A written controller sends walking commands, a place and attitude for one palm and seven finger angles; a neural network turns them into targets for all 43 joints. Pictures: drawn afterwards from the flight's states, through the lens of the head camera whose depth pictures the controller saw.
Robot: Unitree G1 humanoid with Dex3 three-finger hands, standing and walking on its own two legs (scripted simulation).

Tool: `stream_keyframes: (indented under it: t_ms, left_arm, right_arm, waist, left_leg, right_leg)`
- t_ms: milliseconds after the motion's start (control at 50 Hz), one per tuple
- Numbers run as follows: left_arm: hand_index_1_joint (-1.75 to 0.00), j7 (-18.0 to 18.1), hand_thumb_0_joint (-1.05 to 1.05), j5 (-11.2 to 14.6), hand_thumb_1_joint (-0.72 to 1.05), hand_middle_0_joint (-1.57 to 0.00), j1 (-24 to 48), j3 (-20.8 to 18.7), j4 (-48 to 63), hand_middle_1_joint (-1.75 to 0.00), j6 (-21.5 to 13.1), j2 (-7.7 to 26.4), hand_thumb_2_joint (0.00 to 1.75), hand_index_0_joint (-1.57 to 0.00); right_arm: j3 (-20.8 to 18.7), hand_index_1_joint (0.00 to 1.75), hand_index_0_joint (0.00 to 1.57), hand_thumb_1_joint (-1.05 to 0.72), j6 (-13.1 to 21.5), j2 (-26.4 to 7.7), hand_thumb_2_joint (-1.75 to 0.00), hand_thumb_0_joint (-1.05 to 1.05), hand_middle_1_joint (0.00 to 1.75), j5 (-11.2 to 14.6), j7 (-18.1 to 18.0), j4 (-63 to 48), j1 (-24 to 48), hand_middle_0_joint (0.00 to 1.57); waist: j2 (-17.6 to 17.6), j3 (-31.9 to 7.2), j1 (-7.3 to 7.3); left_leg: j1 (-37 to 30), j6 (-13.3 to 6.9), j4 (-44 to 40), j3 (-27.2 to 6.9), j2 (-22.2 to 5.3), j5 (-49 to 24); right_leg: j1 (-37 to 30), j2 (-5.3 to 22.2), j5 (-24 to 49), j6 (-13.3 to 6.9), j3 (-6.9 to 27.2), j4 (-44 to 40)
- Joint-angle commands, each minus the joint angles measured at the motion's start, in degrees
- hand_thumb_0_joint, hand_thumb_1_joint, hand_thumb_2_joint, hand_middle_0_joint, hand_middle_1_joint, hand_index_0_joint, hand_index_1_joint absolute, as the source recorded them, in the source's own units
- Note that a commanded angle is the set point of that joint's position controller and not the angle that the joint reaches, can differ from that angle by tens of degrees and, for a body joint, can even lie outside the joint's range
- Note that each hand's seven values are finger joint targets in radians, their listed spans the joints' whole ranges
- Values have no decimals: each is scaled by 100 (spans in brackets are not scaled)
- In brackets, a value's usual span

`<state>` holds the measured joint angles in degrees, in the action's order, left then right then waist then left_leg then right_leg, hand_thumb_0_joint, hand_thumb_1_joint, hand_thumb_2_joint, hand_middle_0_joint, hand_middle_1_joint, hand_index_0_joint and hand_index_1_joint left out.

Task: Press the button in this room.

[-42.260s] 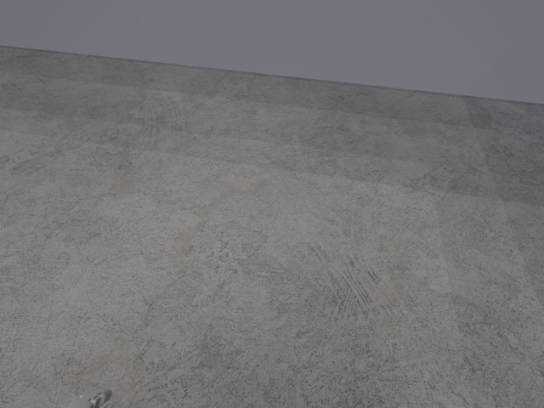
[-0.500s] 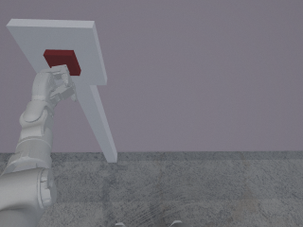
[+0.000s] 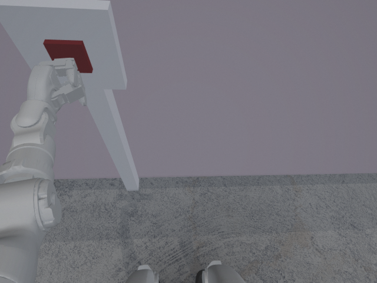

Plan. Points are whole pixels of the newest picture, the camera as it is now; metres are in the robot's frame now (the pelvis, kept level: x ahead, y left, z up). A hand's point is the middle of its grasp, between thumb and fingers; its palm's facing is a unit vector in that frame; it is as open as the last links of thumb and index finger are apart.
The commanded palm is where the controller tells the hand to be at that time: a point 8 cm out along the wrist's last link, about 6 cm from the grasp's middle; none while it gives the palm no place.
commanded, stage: hold the button down briefly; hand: left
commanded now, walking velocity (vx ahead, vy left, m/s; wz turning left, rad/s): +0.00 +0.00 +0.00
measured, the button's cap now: (71, 53) +0.55 +0.21 +0.15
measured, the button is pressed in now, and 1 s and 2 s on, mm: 13 0 0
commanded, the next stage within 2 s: pull the fist back off the button in 0.08 s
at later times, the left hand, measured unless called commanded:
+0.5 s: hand (79, 91) +0.48 +0.20 +0.11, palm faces +0.00 -1.00 -0.02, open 3.0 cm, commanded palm +0.46 +0.23 +0.12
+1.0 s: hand (73, 116) +0.42 +0.20 +0.11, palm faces +0.02 -1.00 -0.01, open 3.1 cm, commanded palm +0.39 +0.24 +0.12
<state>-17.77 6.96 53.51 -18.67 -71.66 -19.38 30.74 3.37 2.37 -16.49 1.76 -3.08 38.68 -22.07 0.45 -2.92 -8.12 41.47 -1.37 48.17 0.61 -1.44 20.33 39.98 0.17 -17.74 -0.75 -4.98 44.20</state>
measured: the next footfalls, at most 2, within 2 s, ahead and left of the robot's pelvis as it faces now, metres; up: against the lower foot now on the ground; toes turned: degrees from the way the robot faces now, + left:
none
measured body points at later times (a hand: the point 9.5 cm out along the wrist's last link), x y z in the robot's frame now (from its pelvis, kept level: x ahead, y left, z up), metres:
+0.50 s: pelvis +0.00 +0.00 +0.00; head +0.08 +0.01 +0.44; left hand +0.48 +0.25 +0.11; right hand +0.02 -0.27 -0.11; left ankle +0.03 +0.10 -0.70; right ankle +0.04 -0.12 -0.70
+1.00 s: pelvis +0.04 -0.01 +0.02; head +0.08 -0.01 +0.46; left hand +0.41 +0.25 +0.11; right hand +0.16 -0.26 -0.08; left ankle +0.03 +0.10 -0.70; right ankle +0.04 -0.12 -0.70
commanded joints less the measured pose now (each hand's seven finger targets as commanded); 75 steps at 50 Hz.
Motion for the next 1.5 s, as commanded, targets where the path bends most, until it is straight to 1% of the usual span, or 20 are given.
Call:
stream_keyframes:
  t_ms: [0,260,340,400,520,620,720,760,820,860,900,980,1100,1160,1240,1280,1300,1400,1440,1480]
  left_arm:
    - [-150,191,0,194,90,-130,3565,-271,1319,-150,-276,1487,90,-130]
    - [-150,389,0,129,90,-130,3553,67,1491,-150,-340,928,90,-130]
    - [-150,341,0,137,90,-130,3336,-119,1706,-150,-363,1110,90,-130]
    - [-150,254,0,186,90,-130,2901,-78,1650,-150,-304,963,90,-130]
    - [-150,200,0,354,90,-130,2094,-22,2464,-150,-381,567,90,-130]
    - [-150,206,0,456,90,-130,1326,1,2768,-150,-270,419,90,-130]
    - [-150,286,0,459,90,-130,166,-410,3228,-150,-59,751,90,-130]
    - [-150,289,0,490,90,-130,-226,-343,3729,-150,-16,571,90,-130]
    - [-150,269,0,638,90,-130,-985,-381,4394,-150,36,455,90,-130]
    - [-150,220,0,721,90,-130,-1179,-463,4479,-150,153,477,90,-130]
    - [-150,155,0,760,90,-130,-1201,-163,4790,-150,235,131,90,-130]
    - [-150,78,0,818,90,-130,-1379,21,5425,-150,305,-62,90,-130]
    - [-150,49,0,919,90,-130,-1763,281,5769,-150,401,-359,90,-130]
    - [-150,160,0,836,90,-130,-1241,188,5448,-150,534,-151,90,-130]
    - [-150,271,0,760,90,-130,-1402,-63,5327,-150,536,73,90,-130]
    - [-150,261,0,731,90,-130,-1108,68,5264,-150,483,-2,90,-130]
    - [-150,238,0,738,90,-130,-1184,56,5362,-150,438,2,90,-130]
    - [-150,99,0,933,90,-130,-2395,-195,5968,-150,502,99,90,-130]
    - [-150,44,0,1052,90,-130,-3057,-419,5985,-150,679,199,90,-130]
    - [-150,-4,0,1136,90,-130,-3331,-442,6241,-150,874,131,90,-130]
  right_arm:
    - [-380,30,20,-90,184,-1049,-90,0,30,-15,-111,-354,-701,20]
    - [-421,30,20,-90,333,-1057,-90,0,30,-77,-38,-338,-745,20]
    - [-446,30,20,-90,306,-1048,-90,0,30,-71,-23,-389,-728,20]
    - [-444,30,20,-90,266,-1015,-90,0,30,-44,-13,-451,-660,20]
    - [-494,30,20,-90,223,-890,-90,0,30,-16,29,-650,-494,20]
    - [-477,30,20,-90,145,-829,-90,0,30,51,15,-816,-242,20]
    - [-475,30,20,-90,58,-791,-90,0,30,77,18,-1059,-76,20]
    - [-473,30,20,-90,50,-721,-90,0,30,89,48,-1200,35,20]
    - [-501,30,20,-90,58,-688,-90,0,30,95,64,-1345,176,20]
    - [-483,30,20,-90,39,-699,-90,0,30,123,37,-1340,254,20]
    - [-478,30,20,-90,51,-650,-90,0,30,151,26,-1379,385,20]
    - [-480,30,20,-90,117,-619,-90,0,30,140,-24,-1373,519,20]
    - [-457,30,20,-90,233,-616,-90,0,30,142,-62,-1321,722,20]
    - [-424,30,20,-90,207,-654,-90,0,30,147,-118,-1203,782,20]
    - [-388,30,20,-90,218,-629,-90,0,30,107,-123,-1260,872,20]
    - [-354,30,20,-90,217,-603,-90,0,30,109,-134,-1239,879,20]
    - [-358,30,20,-90,242,-589,-90,0,30,109,-121,-1264,906,20]
    - [-367,30,20,-90,330,-562,-90,0,30,133,-73,-1491,1045,20]
    - [-365,30,20,-90,338,-583,-90,0,30,151,-66,-1560,1098,20]
    - [-360,30,20,-90,350,-571,-90,0,30,191,-74,-1629,1215,20]
  waist:
    - [556,-2069,-418]
    - [648,-2108,-447]
    - [582,-2342,-322]
    - [434,-2126,-243]
    - [587,-2494,39]
    - [222,-1994,191]
    - [151,-2088,510]
    - [300,-2204,606]
    - [57,-2340,683]
    - [-89,-2019,638]
    - [112,-1830,581]
    - [373,-1924,555]
    - [203,-1706,545]
    - [26,-1330,428]
    - [146,-1664,642]
    - [192,-1648,570]
    - [392,-1747,645]
    - [334,-2108,925]
    - [-124,-1883,1013]
    - [-105,-1529,1021]
  left_leg:
    - [-1260,-38,-789,-415,29,170]
    - [-1522,-18,-850,-532,14,470]
    - [-1559,-35,-779,-449,31,107]
    - [-1452,-31,-801,-403,23,71]
    - [-1994,-21,-778,-313,35,-777]
    - [-1739,-50,-908,-206,47,-772]
    - [-1704,-51,-949,-81,87,-1288]
    - [-1851,-36,-986,-39,94,-1622]
    - [-1998,-59,-972,31,76,-2044]
    - [-1856,-55,-1037,73,91,-1897]
    - [-1976,-57,-1084,76,104,-1805]
    - [-2381,-48,-1068,22,111,-2043]
    - [-2523,-11,-1119,-101,106,-2008]
    - [-2269,-14,-1177,-149,133,-1408]
    - [-2225,-21,-1179,-123,176,-1391]
    - [-2245,-8,-1174,-134,178,-1355]
    - [-2332,11,-1188,-147,172,-1404]
    - [-2480,6,-1296,-83,146,-1855]
    - [-2240,-15,-1400,-48,132,-1822]
    - [-2174,-20,-1512,1,146,-1639]
  right_leg:
    - [-479,-168,-119,8,457,-677]
    - [-116,-159,-317,-13,376,-622]
    - [-412,-162,-99,-24,405,-616]
    - [-484,-175,-66,-32,380,-633]
    - [-866,-200,575,-74,342,-590]
    - [-1218,-198,761,-72,350,-680]
    - [-1839,-155,1437,-82,398,-637]
    - [-2022,-141,1796,-83,389,-605]
    - [-2400,-149,2307,-63,408,-622]
    - [-2431,-127,2401,-30,417,-693]
    - [-2291,-127,2297,-31,398,-755]
    - [-2232,-117,2374,-47,374,-778]
    - [-2084,-114,2192,-50,280,-812]
    - [-1867,-90,1672,-37,278,-899]
    - [-2171,-40,1624,-61,360,-873]
    - [-2101,-51,1578,-60,341,-868]
    - [-2135,-61,1574,-86,341,-851]
    - [-2723,-68,2118,-99,341,-849]
    - [-2939,-52,2241,-67,337,-906]
    - [-2876,-38,2143,-44,346,-1019]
